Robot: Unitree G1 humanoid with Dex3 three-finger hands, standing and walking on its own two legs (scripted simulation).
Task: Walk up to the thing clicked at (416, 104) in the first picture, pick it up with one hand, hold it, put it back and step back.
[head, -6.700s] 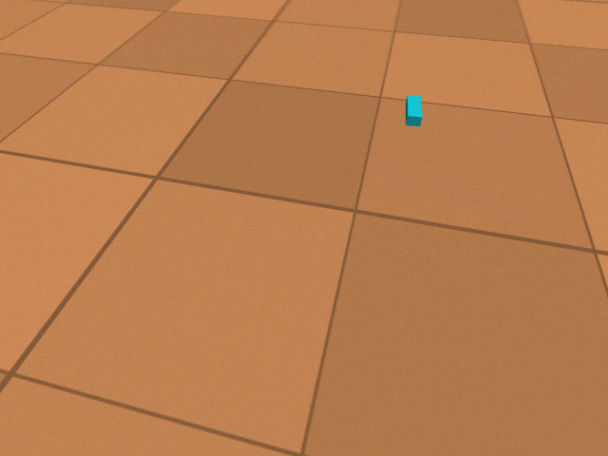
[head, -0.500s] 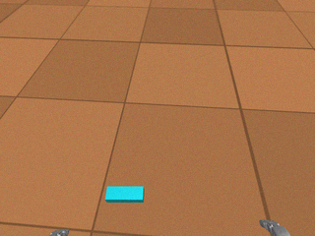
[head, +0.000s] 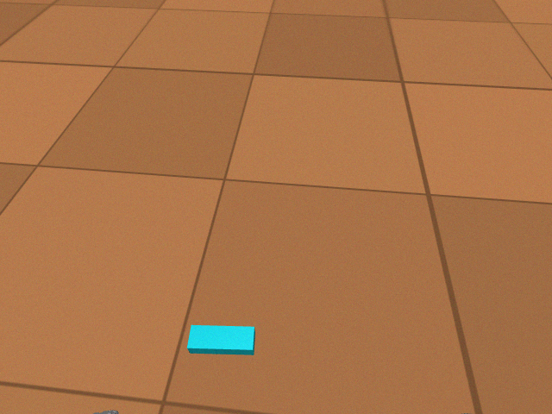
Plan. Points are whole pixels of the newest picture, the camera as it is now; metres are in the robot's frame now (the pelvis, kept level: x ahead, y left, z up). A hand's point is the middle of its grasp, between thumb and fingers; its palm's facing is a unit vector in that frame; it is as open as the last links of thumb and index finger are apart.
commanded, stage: walk up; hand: left
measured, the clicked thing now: (222, 340) +0.46 +0.21 -0.75
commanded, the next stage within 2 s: stand in 0.20 s
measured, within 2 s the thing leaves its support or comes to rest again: neither
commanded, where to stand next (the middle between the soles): +0.08 -0.02 m, yaw -1 degrees
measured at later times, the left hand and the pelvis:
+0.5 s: hand out of the picture +0.08 +0.24 -0.15, palm faces -0.02 -0.94 -0.33, open 7.3 cm; pelvis -0.01 +0.00 +0.01, yaw -1 degrees
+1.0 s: hand out of the picture +0.08 +0.24 -0.15, palm faces -0.05 -0.94 -0.34, open 7.3 cm; pelvis +0.00 -0.01 +0.01, yaw -2 degrees
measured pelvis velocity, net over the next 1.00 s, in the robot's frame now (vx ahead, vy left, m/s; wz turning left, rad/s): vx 0.00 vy -0.01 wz -0.03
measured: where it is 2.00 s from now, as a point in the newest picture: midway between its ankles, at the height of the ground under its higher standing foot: outside the picture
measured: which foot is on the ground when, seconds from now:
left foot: down 0.00-1.00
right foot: down 0.00-1.00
